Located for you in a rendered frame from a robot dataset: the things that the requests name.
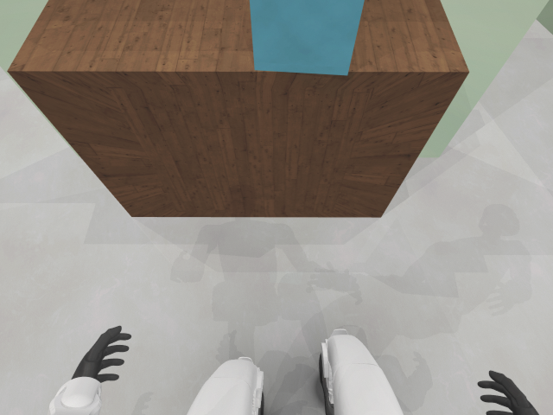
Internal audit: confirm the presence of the carton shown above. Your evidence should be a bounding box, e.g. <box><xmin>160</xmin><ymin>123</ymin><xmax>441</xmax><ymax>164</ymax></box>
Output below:
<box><xmin>250</xmin><ymin>0</ymin><xmax>365</xmax><ymax>75</ymax></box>

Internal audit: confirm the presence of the pedestal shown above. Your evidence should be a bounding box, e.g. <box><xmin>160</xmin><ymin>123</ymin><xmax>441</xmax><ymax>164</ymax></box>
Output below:
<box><xmin>7</xmin><ymin>0</ymin><xmax>469</xmax><ymax>218</ymax></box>

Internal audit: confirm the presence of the left robot hand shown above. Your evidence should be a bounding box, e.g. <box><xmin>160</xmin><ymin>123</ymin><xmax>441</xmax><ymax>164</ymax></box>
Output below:
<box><xmin>71</xmin><ymin>326</ymin><xmax>131</xmax><ymax>383</ymax></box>

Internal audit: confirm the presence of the right robot shin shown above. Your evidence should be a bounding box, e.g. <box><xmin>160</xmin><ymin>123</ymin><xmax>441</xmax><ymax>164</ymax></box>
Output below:
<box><xmin>326</xmin><ymin>329</ymin><xmax>348</xmax><ymax>404</ymax></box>

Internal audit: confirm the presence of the left robot thigh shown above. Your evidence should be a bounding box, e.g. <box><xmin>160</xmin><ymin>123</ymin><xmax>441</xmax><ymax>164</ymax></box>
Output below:
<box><xmin>187</xmin><ymin>360</ymin><xmax>264</xmax><ymax>415</ymax></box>

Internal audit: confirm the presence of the robot left forearm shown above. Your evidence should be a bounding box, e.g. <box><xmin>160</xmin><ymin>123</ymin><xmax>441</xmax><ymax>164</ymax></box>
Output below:
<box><xmin>47</xmin><ymin>377</ymin><xmax>102</xmax><ymax>415</ymax></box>

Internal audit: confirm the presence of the right robot hand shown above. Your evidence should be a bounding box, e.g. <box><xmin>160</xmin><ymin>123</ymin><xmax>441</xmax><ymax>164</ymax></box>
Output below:
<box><xmin>478</xmin><ymin>370</ymin><xmax>539</xmax><ymax>415</ymax></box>

